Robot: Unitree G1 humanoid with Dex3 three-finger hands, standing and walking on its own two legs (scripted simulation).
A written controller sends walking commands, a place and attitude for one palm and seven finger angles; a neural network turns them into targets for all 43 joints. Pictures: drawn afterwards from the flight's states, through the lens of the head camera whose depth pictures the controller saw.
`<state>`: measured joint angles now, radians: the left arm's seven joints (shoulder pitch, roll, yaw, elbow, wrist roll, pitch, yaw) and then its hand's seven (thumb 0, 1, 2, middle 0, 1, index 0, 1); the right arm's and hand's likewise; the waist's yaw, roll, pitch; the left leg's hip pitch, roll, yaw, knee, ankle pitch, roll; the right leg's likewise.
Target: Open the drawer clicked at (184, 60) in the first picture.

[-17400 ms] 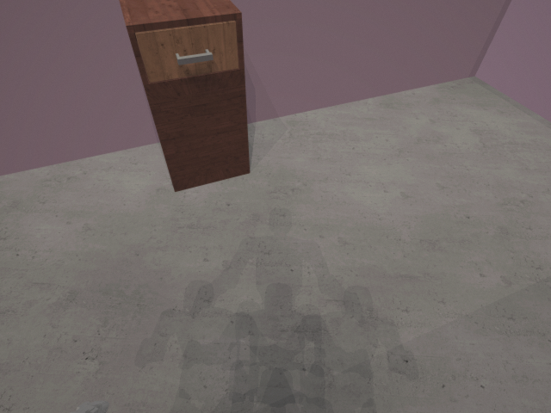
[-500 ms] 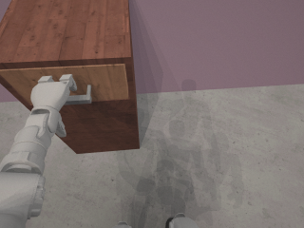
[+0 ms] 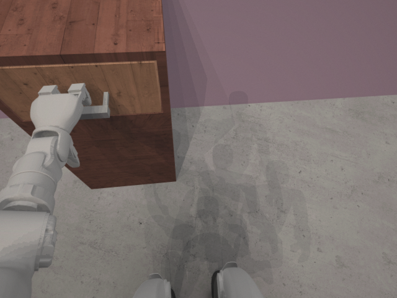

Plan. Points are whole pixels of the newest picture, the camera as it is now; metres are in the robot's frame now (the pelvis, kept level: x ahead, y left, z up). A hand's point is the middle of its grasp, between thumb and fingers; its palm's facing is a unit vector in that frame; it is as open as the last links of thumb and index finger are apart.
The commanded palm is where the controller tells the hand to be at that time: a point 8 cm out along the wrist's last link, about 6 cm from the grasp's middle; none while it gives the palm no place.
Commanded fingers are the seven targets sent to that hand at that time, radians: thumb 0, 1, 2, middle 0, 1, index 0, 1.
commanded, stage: lower the fingers behind the handle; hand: left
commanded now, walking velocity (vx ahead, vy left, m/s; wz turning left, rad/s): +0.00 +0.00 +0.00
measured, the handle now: (80, 105) +0.54 +0.25 -0.02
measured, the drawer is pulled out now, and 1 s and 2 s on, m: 0.00 0.00 0.01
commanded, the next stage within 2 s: close the thumb around the handle in 0.88 s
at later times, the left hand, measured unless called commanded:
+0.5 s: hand (77, 131) +0.48 +0.25 -0.04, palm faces -0.09 -0.03 -1.00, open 13.8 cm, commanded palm +0.47 +0.24 +0.01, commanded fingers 0.00 -0.50 0.30 -0.30 -1.20 -0.30 -1.20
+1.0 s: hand (76, 132) +0.48 +0.25 -0.04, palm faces -0.08 -0.03 -1.00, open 13.8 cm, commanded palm +0.47 +0.24 +0.01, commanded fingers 0.00 -0.39 0.35 -0.31 -1.21 -0.31 -1.21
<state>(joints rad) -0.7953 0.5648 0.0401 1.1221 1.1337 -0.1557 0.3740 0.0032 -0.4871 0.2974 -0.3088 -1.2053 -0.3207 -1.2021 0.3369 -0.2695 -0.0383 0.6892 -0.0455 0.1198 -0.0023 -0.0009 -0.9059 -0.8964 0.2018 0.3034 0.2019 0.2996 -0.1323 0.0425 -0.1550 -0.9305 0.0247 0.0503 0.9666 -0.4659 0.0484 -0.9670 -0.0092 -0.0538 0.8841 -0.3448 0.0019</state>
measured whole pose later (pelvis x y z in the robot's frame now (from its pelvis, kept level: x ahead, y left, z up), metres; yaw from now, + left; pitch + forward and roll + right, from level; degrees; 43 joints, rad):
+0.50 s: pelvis +0.00 +0.01 -0.02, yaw -1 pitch +27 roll -3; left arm -0.80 0.55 0.06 1.10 1.15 -0.13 0.41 0.00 -0.49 0.30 -0.31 -1.20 -0.32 -1.20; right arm 0.33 -0.26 -0.03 0.70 -0.06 0.12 0.01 0.00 -0.91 -0.90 0.20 0.30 0.20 0.30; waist -0.14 0.05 -0.16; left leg -1.04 0.03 0.05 1.07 -0.51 0.06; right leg -1.07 -0.01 -0.05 0.98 -0.38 0.01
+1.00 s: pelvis +0.00 +0.00 -0.02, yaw -1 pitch +27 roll -3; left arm -0.78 0.55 0.06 1.07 1.13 -0.13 0.40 0.00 -0.49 0.30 -0.28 -1.20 -0.32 -1.20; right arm 0.33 -0.26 -0.03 0.68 -0.05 0.12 0.01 0.00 -0.91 -0.90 0.20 0.30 0.20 0.30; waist -0.13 0.05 -0.16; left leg -1.04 0.03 0.05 1.08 -0.51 0.06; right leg -1.08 -0.01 -0.05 0.99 -0.38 0.01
